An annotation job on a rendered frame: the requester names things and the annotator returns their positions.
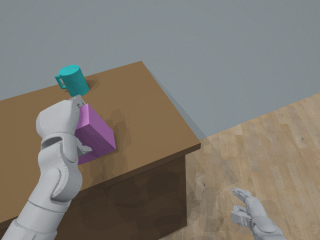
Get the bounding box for robot left forearm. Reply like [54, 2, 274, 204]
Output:
[1, 132, 83, 240]

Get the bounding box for robot left hand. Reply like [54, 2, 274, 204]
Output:
[36, 94, 92, 158]

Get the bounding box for robot right hand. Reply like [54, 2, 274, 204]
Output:
[230, 187, 268, 231]

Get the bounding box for robot right forearm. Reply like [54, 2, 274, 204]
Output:
[251, 216, 287, 240]

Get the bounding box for table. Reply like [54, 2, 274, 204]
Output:
[0, 61, 201, 240]

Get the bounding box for sponge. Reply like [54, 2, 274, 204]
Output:
[74, 104, 116, 165]

